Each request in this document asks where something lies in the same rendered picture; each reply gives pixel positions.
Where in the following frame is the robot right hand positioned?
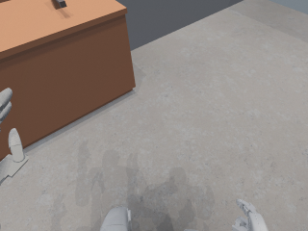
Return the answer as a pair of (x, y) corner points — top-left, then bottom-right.
(232, 198), (269, 231)

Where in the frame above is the counter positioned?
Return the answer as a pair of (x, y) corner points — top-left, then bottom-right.
(0, 0), (136, 162)

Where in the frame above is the robot left hand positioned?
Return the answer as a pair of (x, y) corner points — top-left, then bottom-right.
(0, 88), (29, 186)

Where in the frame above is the robot left thigh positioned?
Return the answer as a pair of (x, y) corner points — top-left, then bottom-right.
(99, 207), (132, 231)

